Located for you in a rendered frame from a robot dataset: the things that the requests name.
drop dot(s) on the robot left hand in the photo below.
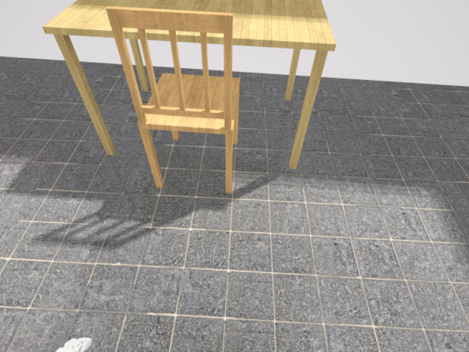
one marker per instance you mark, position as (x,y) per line
(76,345)

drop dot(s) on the chair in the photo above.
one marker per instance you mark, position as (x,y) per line
(179,102)

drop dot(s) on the table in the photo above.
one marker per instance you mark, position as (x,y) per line
(298,24)

